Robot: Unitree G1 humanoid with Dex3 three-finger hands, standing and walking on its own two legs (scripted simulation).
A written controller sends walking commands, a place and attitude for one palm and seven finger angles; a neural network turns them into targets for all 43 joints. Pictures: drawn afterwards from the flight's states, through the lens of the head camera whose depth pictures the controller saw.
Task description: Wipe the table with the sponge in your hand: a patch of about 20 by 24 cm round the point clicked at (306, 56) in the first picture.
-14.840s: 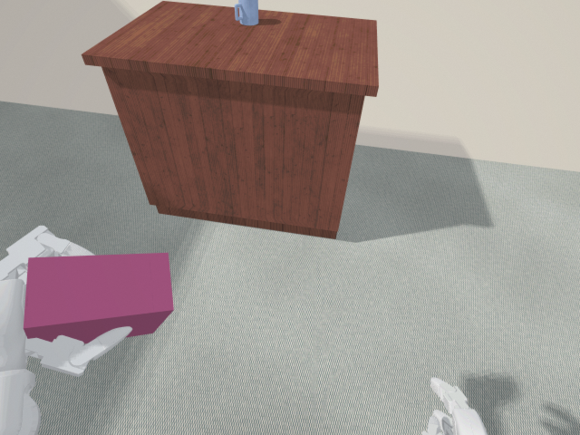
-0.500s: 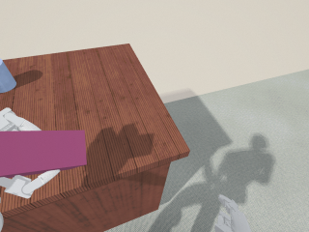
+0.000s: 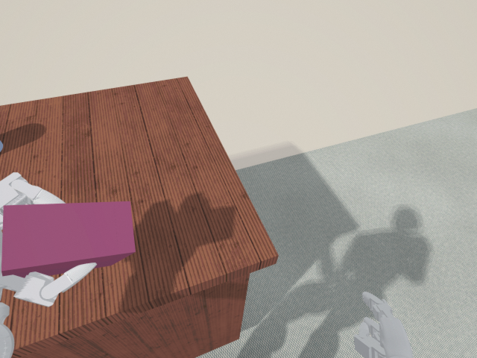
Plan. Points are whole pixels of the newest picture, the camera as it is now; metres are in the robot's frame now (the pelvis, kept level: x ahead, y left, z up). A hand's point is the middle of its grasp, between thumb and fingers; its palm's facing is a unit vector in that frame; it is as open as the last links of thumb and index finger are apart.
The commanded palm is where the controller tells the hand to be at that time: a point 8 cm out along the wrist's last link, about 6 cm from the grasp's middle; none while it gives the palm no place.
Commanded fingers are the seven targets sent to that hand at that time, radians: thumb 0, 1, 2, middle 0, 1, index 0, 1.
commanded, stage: come to a stop and stand still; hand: left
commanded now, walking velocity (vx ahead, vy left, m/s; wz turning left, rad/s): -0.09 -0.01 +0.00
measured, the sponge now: (86, 239) +0.22 +0.21 +0.15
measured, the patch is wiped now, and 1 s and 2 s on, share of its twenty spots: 0.00 0.00 0.00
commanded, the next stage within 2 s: look again from close up in 0.96 s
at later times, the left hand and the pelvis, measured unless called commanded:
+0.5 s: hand (44, 247) +0.21 +0.25 +0.16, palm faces +0.25 -0.89 -0.38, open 9.8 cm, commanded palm +0.15 +0.32 +0.18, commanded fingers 0.00 0.10 1.30 -1.20 -1.60 -1.20 -1.60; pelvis -0.02 +0.04 +0.00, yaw -2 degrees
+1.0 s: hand (1, 226) +0.23 +0.31 +0.17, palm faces +0.36 -0.85 -0.38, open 9.8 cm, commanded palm +0.16 +0.34 +0.18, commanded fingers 0.00 0.10 1.30 -1.20 -1.60 -1.20 -1.60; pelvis +0.00 +0.06 +0.00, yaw -1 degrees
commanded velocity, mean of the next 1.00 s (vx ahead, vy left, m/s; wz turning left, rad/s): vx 0.00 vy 0.00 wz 0.00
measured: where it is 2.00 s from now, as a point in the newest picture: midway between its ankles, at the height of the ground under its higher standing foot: outside the picture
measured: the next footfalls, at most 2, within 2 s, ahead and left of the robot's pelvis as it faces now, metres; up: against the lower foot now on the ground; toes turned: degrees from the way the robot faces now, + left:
none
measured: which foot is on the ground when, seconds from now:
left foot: down 0.00-1.00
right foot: down 0.00-1.00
